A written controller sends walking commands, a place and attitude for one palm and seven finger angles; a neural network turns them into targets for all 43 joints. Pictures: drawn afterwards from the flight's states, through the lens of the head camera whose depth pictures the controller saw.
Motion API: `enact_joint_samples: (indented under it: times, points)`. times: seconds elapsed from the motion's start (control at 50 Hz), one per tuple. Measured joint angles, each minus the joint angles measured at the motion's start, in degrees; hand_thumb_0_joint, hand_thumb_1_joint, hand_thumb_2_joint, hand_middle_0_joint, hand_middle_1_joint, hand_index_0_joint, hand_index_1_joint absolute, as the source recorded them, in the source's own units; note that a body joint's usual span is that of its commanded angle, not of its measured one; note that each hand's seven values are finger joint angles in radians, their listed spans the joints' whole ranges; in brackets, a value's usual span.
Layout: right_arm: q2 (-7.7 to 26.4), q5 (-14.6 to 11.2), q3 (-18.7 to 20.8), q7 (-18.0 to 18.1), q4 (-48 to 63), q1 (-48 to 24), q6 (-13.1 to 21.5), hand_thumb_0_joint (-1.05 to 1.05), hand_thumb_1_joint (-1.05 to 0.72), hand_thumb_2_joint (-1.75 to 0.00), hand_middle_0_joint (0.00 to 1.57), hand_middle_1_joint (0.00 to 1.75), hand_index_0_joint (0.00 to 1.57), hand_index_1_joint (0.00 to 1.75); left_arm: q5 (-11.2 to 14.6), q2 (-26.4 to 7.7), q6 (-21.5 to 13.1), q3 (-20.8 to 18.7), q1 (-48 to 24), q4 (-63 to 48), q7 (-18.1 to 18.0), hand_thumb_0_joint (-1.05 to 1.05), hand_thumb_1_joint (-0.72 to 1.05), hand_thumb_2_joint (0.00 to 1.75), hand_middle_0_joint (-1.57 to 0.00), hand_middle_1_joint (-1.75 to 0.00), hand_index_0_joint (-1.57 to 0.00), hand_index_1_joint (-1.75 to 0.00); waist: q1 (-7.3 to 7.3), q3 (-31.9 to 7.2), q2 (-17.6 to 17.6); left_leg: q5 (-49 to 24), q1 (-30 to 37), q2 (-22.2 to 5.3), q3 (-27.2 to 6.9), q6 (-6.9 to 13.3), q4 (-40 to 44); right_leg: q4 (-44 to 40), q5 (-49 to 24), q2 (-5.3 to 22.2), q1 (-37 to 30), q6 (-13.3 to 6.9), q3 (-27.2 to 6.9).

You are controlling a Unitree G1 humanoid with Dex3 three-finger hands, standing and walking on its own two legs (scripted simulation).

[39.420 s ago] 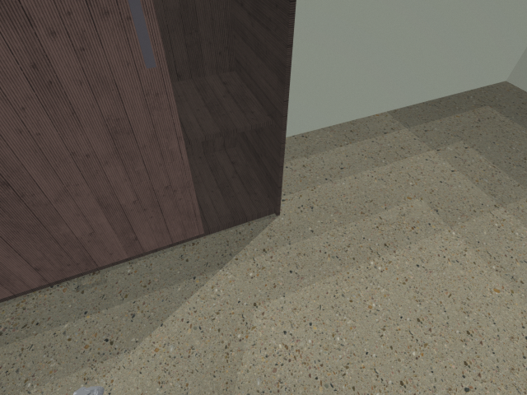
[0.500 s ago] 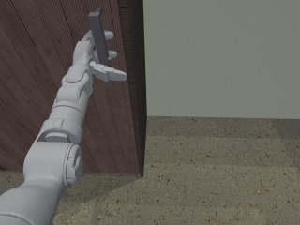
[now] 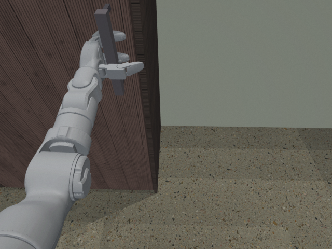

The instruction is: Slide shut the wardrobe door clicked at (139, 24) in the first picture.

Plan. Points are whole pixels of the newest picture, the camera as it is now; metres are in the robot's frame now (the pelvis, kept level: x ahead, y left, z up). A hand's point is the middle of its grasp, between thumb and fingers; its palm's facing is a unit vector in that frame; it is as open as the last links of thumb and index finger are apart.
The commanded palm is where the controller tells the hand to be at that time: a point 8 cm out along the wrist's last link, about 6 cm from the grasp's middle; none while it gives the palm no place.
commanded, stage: grip the handle and tug to test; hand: left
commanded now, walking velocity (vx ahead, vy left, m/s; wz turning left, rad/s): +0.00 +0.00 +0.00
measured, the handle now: (114, 53) +0.53 +0.12 +0.21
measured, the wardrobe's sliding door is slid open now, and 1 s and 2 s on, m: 0.00 0.00 0.00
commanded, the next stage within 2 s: tug the door sideways, standing still in 1.04 s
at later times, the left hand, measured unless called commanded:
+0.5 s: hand (120, 61) +0.48 +0.10 +0.22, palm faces -0.04 -1.00 +0.01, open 5.4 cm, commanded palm +0.46 +0.16 +0.21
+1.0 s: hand (120, 61) +0.48 +0.10 +0.22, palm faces -0.03 -1.00 +0.02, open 5.6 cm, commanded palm +0.42 +0.16 +0.21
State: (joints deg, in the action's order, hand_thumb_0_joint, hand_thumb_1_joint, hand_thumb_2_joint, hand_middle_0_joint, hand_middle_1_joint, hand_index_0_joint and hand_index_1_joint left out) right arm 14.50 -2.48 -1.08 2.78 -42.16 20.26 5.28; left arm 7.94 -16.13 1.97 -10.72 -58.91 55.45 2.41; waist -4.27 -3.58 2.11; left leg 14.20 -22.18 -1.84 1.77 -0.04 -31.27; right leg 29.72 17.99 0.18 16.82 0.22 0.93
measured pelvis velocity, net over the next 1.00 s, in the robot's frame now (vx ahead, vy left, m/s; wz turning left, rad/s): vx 0.03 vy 0.00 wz -0.05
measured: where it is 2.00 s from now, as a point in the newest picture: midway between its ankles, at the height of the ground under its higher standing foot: outside the picture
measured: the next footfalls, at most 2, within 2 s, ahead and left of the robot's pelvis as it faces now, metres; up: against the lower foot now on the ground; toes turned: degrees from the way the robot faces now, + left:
right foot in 2.00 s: +0.11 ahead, -0.16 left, +0.00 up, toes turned -6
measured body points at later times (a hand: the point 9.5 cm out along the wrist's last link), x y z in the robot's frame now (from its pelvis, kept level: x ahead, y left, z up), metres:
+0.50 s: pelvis +0.01 +0.00 +0.00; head +0.02 -0.01 +0.45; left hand +0.48 +0.16 +0.22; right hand +0.08 -0.26 -0.12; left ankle +0.02 +0.12 -0.73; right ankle -0.03 -0.12 -0.73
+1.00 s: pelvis +0.03 +0.00 +0.01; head +0.04 -0.02 +0.46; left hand +0.48 +0.16 +0.22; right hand +0.12 -0.26 -0.11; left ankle +0.02 +0.12 -0.73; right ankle -0.03 -0.12 -0.73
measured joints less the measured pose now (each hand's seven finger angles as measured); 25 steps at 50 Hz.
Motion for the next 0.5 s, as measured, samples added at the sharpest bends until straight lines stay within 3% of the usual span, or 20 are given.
enact_joint_samples:
  times: [0.32,0.5]
  points:
    - [0.1,0.0,0.0,0.1,0.2,-0.5,-0.2,0.01,-0.91,-0.90,0.20,0.30,0.20,0.30,0.2,-0.3,0.6,-0.5,0.2,-0.4,0.6,0.00,0.71,0.82,-0.42,-1.37,-0.40,-1.38,0.05,-0.2,0.0,0.1,-0.1,-0.2,-0.2,-0.2,0.1,-0.2,0.1,-0.2,0.0,-0.2,0.2]
    - [0.1,-0.1,0.0,0.2,1.4,-1.1,-1.0,0.01,-0.91,-0.90,0.20,0.30,0.20,0.30,-0.1,-0.6,1.2,-1.7,1.9,-1.9,1.3,0.01,0.73,0.83,-0.42,-1.40,-0.41,-1.40,-0.20,-0.5,0.2,0.2,0.8,-0.4,0.2,-0.2,0.6,-0.7,0.0,-0.4,-0.6,-0.3,-0.3]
